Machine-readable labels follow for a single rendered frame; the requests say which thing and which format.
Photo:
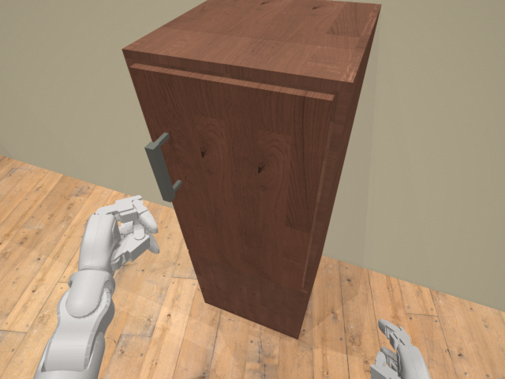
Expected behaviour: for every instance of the cupboard door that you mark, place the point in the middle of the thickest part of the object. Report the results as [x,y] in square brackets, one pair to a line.
[249,156]

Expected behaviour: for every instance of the right robot hand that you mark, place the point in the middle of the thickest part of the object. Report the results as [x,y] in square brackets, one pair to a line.
[408,363]

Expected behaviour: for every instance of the handle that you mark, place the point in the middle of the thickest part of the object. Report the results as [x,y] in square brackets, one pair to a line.
[160,171]

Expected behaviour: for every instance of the left robot hand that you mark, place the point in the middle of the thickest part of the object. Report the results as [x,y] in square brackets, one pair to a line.
[102,235]

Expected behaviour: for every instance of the robot left forearm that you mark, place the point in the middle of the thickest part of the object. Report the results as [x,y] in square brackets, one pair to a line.
[76,348]

